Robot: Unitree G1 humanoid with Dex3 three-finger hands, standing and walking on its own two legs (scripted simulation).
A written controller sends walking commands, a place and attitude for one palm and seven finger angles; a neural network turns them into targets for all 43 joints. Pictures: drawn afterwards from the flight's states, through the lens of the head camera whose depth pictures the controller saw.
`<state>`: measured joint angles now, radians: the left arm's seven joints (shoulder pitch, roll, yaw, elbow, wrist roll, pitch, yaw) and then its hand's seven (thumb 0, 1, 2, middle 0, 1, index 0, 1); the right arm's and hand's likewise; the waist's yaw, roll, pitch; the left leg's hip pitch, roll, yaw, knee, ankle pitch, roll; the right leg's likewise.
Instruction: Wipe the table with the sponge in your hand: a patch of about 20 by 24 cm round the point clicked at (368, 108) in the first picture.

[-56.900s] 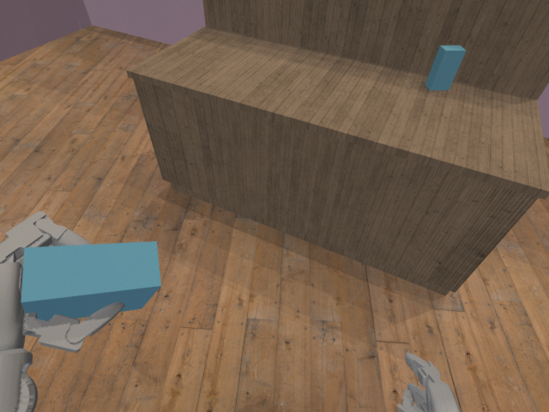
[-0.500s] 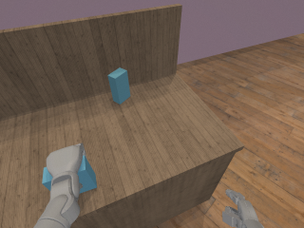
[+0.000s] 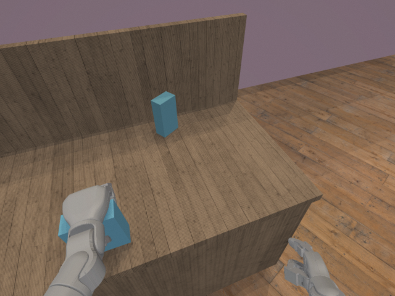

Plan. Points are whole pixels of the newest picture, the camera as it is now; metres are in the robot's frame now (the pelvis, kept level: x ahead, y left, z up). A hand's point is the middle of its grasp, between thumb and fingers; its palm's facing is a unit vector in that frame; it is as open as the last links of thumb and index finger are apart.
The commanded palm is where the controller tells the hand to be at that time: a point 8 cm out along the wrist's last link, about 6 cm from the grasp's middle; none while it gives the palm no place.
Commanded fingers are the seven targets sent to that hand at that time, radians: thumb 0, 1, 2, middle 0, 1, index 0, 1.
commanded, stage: lift the sponge slowly off the table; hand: left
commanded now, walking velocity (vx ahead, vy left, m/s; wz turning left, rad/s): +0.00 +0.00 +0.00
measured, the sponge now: (100, 233) +0.25 +0.27 -0.05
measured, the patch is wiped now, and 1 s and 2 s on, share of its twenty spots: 1.00 1.00 1.00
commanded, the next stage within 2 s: bring the sponge back beside the body in 1.02 s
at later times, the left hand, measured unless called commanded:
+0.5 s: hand (92, 207) +0.27 +0.27 +0.03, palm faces -0.03 -0.14 -0.99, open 9.3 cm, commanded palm +0.24 +0.27 +0.11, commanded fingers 0.00 0.10 1.30 -1.20 -1.60 -1.20 -1.60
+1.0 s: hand (93, 196) +0.27 +0.26 +0.07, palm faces +0.03 -0.15 -0.99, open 9.3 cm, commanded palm +0.24 +0.25 +0.14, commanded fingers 0.00 0.10 1.30 -1.20 -1.60 -1.20 -1.60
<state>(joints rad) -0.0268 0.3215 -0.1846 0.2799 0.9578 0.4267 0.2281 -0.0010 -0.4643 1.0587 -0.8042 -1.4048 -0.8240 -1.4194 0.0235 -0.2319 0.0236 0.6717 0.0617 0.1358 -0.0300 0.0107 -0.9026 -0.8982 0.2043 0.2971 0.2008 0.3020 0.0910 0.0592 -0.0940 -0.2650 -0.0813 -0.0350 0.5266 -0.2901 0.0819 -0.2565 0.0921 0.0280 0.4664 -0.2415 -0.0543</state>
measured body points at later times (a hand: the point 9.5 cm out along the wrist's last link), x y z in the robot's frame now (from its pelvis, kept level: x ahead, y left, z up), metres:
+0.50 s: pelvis +0.00 -0.01 +0.01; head -0.02 -0.03 +0.46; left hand +0.26 +0.28 +0.09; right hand +0.23 -0.23 -0.08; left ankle -0.01 +0.06 -0.74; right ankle +0.00 -0.09 -0.74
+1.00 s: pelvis +0.00 -0.01 +0.01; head -0.02 -0.03 +0.46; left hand +0.27 +0.27 +0.12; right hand +0.26 -0.20 -0.06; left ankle -0.01 +0.06 -0.74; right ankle +0.00 -0.09 -0.74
